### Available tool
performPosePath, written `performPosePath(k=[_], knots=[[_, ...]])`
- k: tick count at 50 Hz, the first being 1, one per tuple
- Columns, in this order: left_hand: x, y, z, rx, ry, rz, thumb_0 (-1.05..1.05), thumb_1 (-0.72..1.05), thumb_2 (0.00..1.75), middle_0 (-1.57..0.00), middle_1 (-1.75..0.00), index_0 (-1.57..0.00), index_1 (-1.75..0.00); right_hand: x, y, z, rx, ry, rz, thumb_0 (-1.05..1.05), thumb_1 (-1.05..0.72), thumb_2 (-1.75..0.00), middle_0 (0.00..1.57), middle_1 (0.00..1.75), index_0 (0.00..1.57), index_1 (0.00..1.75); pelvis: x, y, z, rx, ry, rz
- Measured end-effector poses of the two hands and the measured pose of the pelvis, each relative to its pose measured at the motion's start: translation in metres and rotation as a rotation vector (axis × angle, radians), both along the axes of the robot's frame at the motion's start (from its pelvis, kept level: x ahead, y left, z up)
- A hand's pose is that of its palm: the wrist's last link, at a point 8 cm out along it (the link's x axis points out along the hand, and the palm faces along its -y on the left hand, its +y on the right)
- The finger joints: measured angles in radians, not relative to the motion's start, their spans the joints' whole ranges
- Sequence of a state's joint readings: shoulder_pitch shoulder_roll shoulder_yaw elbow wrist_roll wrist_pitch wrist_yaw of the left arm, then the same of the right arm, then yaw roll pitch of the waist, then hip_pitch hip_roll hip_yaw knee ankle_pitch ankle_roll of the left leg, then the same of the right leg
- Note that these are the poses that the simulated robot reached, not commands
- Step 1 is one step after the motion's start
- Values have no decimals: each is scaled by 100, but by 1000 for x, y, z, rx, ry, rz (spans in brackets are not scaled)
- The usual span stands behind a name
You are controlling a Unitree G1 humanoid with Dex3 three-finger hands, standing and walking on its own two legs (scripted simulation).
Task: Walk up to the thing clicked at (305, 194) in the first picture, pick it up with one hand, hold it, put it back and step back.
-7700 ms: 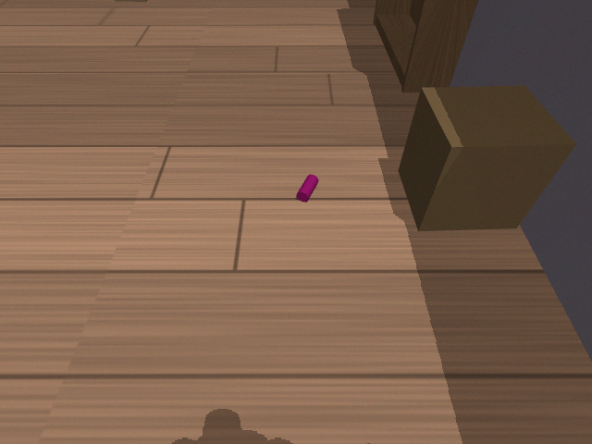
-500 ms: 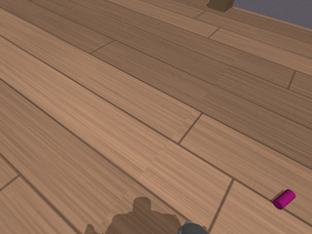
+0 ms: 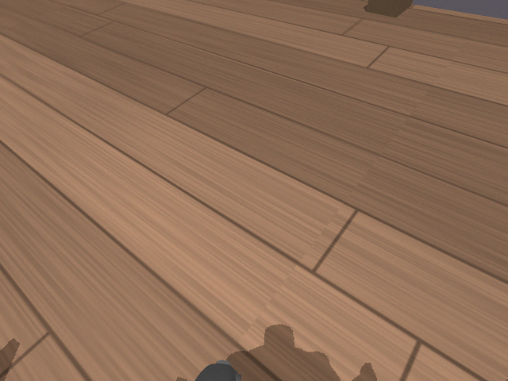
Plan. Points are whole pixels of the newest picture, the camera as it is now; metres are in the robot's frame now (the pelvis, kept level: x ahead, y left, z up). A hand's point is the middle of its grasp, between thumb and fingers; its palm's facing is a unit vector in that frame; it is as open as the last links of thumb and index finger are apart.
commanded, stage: walk up
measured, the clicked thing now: out of the picture +0.29 -0.78 -0.75
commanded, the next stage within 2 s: none
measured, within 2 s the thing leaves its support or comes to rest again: neither
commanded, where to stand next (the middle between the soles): +0.35 +0.04 m, yaw -75 degrees
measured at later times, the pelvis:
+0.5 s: pelvis +0.18 +0.10 +0.00, yaw -25 degrees
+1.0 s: pelvis +0.33 +0.09 -0.03, yaw -46 degrees
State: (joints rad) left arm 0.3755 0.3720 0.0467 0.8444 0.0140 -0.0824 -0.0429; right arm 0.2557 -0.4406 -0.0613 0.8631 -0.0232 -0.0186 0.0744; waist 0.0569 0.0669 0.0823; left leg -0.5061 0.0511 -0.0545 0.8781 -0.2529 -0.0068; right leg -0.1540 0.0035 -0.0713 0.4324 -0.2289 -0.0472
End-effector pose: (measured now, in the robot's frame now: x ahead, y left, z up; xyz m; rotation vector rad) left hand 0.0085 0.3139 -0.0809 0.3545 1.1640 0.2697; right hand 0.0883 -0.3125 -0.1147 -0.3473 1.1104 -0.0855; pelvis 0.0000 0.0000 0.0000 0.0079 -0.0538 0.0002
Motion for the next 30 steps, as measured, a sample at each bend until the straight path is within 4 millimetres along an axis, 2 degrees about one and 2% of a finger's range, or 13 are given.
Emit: performPosePath(k=[4, 7, 11, 14, 17, 22, 26, 30], knots=[[6, 6, -3, -25, 133, -55, 0, 90, 90, -20, -30, -20, -30, 44, 8, 11, 3, -98, -48, 1, -90, -90, 20, 30, 20, 30, 25, 16, 2, -8, 17, -102], [28, 22, -4, -22, 178, -93, 0, 90, 90, -21, -30, -20, -30, 72, 20, 18, 5, -157, -73, 1, -90, -90, 20, 30, 20, 30, 48, 31, 1, -14, 30, -145], [81, 57, -10, 10, 163, -152, 1, 90, 90, -21, -30, -21, -30, 105, 39, 21, -12, -203, -112, 1, -90, -90, 20, 30, 20, 30, 83, 56, -8, -25, 37, -206], [139, 86, -23, 46, 140, -211, 1, 90, 90, -21, -30, -20, -30, 118, 54, 19, -42, -247, -155, 1, -90, -90, 20, 30, 20, 30, 108, 74, -21, -10, 25, -251], [203, 97, -23, 77, 107, -294, 1, 90, 90, -20, -30, -20, -30, 111, 69, 22, -41, -245, -231, 1, -90, -90, 20, 30, 21, 30, 126, 85, -18, -12, 14, -314], [307, 96, -5, 83, 33, -443, 0, 91, 90, -20, -30, -20, -30, 76, 82, 29, -39, -175, -381, 1, -90, -90, 20, 30, 21, 30, 159, 93, -5, -6, 12, -380], [377, 79, 6, 99, 11, -550, 0, 91, 90, -20, -30, -20, -30, 44, 85, 22, -50, -102, -495, 1, -90, -90, 20, 30, 21, 30, 188, 97, -4, 10, 12, -445], [440, 47, 12, 116, 5, -659, 0, 91, 90, -20, -30, -20, -30, 16, 89, 10, -41, -16, -604, 1, -90, -90, 20, 30, 21, 30, 217, 94, -6, 21, 24, -504]])
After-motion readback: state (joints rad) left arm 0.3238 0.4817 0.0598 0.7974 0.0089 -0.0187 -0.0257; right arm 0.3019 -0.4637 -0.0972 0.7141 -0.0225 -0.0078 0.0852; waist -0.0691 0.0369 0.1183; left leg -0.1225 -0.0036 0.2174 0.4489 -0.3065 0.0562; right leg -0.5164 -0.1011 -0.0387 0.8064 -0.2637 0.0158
